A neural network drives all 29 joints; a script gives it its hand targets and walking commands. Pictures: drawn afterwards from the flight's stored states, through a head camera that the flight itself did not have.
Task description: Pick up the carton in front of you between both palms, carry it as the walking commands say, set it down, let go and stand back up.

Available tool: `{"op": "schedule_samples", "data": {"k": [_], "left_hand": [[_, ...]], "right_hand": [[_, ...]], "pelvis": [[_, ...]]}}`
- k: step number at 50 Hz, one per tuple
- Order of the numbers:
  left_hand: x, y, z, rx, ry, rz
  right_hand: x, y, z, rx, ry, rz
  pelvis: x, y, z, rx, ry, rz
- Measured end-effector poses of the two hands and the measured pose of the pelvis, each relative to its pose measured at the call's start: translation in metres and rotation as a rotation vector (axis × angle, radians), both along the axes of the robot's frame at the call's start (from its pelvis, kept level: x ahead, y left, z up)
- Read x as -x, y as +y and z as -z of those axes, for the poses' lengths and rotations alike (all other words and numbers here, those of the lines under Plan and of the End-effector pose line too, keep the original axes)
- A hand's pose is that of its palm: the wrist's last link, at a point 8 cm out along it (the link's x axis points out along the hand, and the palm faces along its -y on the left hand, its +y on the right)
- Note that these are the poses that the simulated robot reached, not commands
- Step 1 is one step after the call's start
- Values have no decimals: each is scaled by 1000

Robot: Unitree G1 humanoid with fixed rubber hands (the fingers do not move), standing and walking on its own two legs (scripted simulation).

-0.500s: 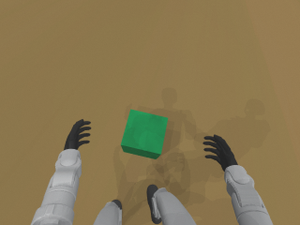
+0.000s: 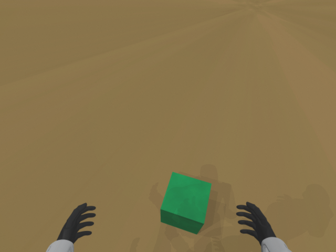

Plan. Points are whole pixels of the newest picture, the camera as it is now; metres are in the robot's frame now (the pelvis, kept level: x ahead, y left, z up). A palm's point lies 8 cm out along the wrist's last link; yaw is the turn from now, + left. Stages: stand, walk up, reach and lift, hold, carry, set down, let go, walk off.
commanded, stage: let go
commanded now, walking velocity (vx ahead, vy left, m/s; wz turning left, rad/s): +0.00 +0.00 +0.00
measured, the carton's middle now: (184, 203) +0.42 -0.10 -0.65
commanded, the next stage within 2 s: stand in 0.34 s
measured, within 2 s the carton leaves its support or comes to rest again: neither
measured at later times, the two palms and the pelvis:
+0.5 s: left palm out of the picture +0.11 +0.22 -0.09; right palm out of the picture +0.12 -0.29 -0.10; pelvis +0.01 -0.03 -0.01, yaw -1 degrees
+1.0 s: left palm out of the picture +0.13 +0.20 -0.13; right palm out of the picture +0.08 -0.31 -0.14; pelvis +0.04 -0.04 -0.02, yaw -4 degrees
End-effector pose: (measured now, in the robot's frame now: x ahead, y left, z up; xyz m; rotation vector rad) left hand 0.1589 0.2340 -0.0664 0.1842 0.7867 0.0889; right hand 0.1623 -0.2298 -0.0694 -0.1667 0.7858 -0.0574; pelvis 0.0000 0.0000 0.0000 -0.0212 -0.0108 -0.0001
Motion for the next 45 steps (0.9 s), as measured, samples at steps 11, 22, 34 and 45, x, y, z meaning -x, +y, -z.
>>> {"op": "schedule_samples", "data": {"k": [11,22,34,45], "left_hand": [[5,-10,4,5,-8,-9],[30,-16,17,-89,69,-2],[49,-19,48,-88,231,-25],[30,-34,60,-78,255,-8]], "right_hand": [[2,-19,-4,64,18,32],[24,-49,12,119,5,42],[55,-73,47,129,161,100],[68,-77,61,126,244,152]], "pelvis": [[3,-7,3,-4,-35,7],[1,-27,7,-5,22,13],[-30,-38,15,-10,88,35],[-43,-43,20,-17,87,54]]}}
